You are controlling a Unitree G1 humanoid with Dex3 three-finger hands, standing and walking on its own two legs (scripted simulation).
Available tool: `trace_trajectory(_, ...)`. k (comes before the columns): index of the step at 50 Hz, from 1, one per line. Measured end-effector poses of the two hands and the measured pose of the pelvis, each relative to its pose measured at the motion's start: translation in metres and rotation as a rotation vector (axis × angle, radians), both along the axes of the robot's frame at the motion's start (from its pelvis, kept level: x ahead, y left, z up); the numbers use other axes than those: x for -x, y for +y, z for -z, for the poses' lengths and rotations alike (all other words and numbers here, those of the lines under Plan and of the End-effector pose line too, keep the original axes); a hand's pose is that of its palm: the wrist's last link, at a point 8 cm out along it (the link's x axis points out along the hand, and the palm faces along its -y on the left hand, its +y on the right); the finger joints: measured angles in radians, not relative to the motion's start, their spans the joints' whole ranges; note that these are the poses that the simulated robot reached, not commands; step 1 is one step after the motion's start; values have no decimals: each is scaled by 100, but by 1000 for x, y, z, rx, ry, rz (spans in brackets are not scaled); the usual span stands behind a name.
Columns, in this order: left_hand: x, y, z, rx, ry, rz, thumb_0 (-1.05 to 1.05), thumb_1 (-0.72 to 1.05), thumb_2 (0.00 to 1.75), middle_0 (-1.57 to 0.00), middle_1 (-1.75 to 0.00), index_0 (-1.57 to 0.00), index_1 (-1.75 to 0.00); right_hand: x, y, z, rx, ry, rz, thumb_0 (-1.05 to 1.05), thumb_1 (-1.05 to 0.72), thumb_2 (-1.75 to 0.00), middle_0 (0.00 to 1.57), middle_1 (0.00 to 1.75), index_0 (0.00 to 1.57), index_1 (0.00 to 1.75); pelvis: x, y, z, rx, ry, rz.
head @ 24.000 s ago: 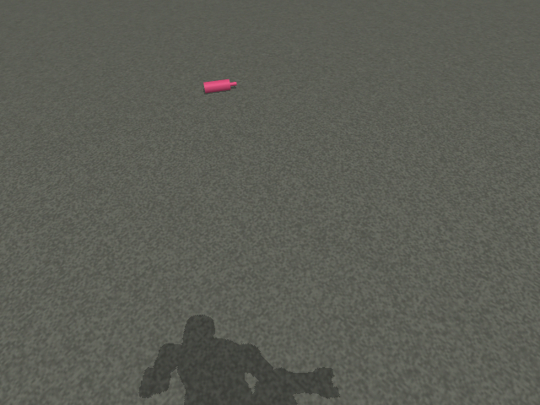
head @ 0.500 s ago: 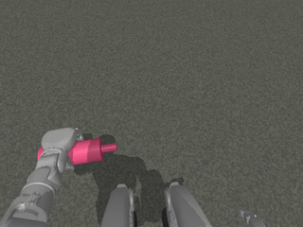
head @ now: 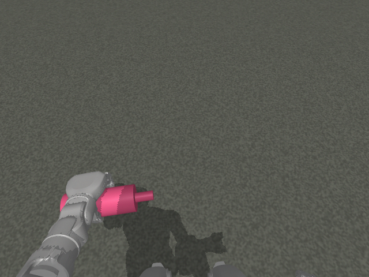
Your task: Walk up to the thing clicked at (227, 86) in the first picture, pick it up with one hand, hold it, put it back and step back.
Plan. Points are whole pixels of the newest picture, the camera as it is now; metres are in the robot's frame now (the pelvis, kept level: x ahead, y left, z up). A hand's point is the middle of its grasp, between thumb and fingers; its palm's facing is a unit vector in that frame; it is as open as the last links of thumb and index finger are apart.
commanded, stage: lift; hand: left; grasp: from above
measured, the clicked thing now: (110, 201) +0.33 +0.20 -0.13
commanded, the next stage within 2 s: hold in 0.12 s
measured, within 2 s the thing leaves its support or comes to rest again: neither
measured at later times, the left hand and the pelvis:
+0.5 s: hand (90, 194) +0.32 +0.22 -0.04, palm faces -0.45 -0.06 -0.89, open 9.8 cm; pelvis +0.02 +0.00 +0.03, yaw +0 degrees
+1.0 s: hand (87, 195) +0.31 +0.22 -0.02, palm faces -0.46 -0.05 -0.89, open 9.8 cm; pelvis +0.02 -0.01 +0.04, yaw +0 degrees
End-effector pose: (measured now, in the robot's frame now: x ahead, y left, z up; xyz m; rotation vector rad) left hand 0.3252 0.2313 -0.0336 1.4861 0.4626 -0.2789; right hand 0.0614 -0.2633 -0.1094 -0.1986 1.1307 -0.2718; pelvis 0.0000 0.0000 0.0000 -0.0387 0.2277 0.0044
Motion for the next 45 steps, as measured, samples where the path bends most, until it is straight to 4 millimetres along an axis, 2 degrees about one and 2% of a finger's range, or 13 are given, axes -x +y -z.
trace_trajectory(9,0,-4,-21,1,5,6,0,2,45,-77,-37,-78,-39,-21,-1,-16,-11,-35,-7,1,-89,-90,20,30,20,30,-10,-1,-17,-8,-40,-2)
trace_trajectory(21,-1,-6,-42,-6,-3,19,0,4,41,-77,-37,-78,-39,-44,-6,-30,-12,-79,-20,1,-89,-90,20,30,20,30,-19,-3,-29,-16,-80,-4)
trace_trajectory(45,7,-12,-72,-8,-3,33,0,4,40,-76,-38,-78,-40,-57,-5,-44,-39,-130,-35,1,-89,-90,20,30,20,30,-18,-6,-42,-25,-153,0)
